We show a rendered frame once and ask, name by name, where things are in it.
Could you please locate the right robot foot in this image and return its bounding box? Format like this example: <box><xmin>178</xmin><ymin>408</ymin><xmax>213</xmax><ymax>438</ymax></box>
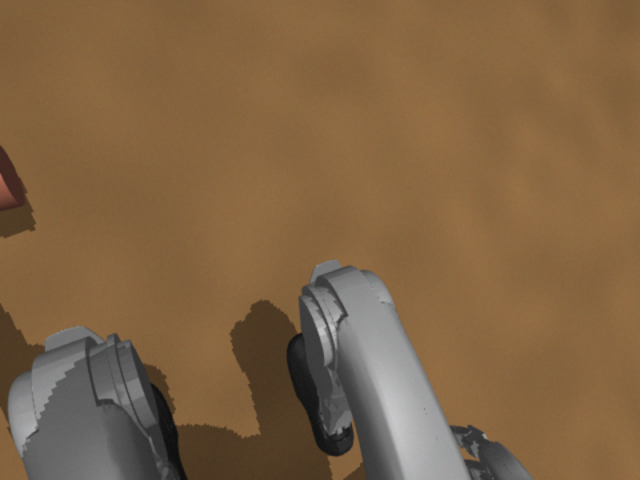
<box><xmin>287</xmin><ymin>333</ymin><xmax>354</xmax><ymax>456</ymax></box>

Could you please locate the bottle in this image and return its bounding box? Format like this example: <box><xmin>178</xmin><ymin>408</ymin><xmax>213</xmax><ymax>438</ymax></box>
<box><xmin>0</xmin><ymin>145</ymin><xmax>25</xmax><ymax>211</ymax></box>

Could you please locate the right robot hand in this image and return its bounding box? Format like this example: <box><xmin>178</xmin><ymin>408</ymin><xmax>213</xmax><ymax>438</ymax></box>
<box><xmin>450</xmin><ymin>425</ymin><xmax>534</xmax><ymax>480</ymax></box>

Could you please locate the left robot foot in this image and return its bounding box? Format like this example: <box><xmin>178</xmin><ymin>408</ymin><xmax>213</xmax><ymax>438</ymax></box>
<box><xmin>150</xmin><ymin>383</ymin><xmax>188</xmax><ymax>480</ymax></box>

